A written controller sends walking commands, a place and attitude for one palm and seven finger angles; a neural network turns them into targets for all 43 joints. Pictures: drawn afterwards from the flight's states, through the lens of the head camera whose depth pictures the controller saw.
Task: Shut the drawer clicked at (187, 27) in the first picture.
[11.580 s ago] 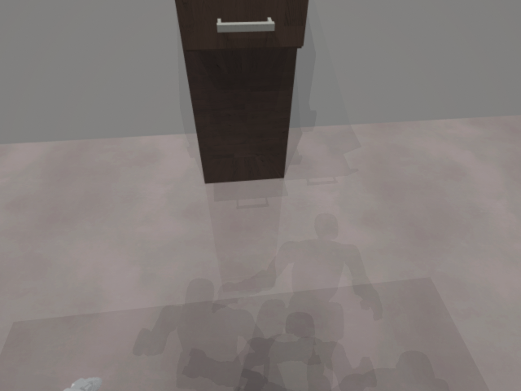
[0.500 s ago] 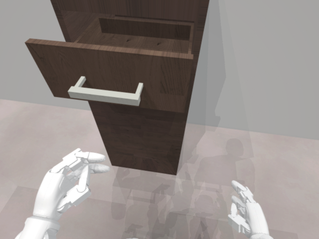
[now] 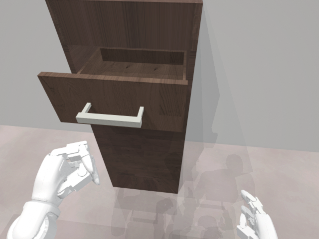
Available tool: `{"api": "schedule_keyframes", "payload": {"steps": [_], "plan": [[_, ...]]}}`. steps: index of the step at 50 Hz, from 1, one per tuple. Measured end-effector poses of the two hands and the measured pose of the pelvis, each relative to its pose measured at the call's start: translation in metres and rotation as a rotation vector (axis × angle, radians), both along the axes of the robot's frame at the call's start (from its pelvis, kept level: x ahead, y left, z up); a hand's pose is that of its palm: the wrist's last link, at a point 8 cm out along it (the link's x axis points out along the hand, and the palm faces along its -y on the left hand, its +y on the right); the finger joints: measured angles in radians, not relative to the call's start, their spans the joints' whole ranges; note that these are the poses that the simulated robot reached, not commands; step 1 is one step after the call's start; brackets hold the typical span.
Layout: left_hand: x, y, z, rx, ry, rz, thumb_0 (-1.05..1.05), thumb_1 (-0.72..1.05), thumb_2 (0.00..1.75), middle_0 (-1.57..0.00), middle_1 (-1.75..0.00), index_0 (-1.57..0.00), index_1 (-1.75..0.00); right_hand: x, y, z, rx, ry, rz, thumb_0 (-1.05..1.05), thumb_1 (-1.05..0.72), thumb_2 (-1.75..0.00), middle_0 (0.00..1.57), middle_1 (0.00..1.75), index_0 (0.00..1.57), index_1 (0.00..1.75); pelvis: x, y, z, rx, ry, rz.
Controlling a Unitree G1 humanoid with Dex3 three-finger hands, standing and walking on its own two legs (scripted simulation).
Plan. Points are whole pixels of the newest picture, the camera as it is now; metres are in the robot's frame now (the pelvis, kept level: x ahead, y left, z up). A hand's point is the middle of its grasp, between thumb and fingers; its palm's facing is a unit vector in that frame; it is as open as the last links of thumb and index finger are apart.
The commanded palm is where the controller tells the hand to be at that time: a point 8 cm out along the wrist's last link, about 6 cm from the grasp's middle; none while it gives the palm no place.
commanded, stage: raise the hand and make a fist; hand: left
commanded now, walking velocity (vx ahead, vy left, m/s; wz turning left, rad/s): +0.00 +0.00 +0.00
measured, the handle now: (111, 114) +0.39 +0.17 +0.13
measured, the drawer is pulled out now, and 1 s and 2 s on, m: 0.18 0.18 0.18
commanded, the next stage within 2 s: bring the fist close to the handle in 0.76 s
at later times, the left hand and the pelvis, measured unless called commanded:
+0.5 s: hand (79, 141) +0.21 +0.16 +0.23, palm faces +0.00 -0.99 -0.10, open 3.2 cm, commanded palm +0.18 +0.20 +0.23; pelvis -0.01 -0.01 +0.01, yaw +0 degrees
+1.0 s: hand (83, 145) +0.22 +0.16 +0.21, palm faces +0.03 -1.00 -0.09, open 3.2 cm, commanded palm +0.19 +0.20 +0.21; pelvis -0.02 -0.02 +0.01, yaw +0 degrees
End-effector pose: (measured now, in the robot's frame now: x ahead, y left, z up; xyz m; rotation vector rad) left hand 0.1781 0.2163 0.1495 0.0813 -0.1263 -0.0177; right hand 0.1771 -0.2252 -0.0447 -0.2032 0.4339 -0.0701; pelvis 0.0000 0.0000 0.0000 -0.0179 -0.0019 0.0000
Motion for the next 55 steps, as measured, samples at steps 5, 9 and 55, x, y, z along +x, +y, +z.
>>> {"api": "schedule_keyframes", "payload": {"steps": [5, 9, 55], "plan": [[0.003, 0.000, 0.022, 0.016, -0.021, -0.003, 0.01, 0.90, 0.90, -1.27, -1.46, -1.27, -1.46, 0.018, 0.020, 0.011, 0.037, -0.043, 0.050, 0.01, -0.90, -0.90, 0.20, 0.30, 0.20, 0.30, 0.001, 0.001, 0.004, 0.002, -0.026, -0.001], [0.001, 0.001, 0.039, 0.026, -0.032, 0.000, 0.01, 0.90, 0.90, -1.34, -1.52, -1.33, -1.53, 0.027, 0.033, 0.015, 0.065, -0.051, 0.088, 0.01, -0.90, -0.90, 0.21, 0.30, 0.20, 0.30, 0.001, 0.000, 0.007, 0.005, -0.042, 0.001], [0.030, -0.005, 0.053, 0.002, 0.028, 0.045, 0.01, 0.89, 0.90, -1.41, -1.60, -1.40, -1.60, -0.001, -0.014, 0.001, 0.045, 0.028, 0.006, 0.01, -0.90, -0.90, 0.21, 0.30, 0.20, 0.30, -0.016, -0.024, 0.011, 0.017, -0.085, -0.003]]}}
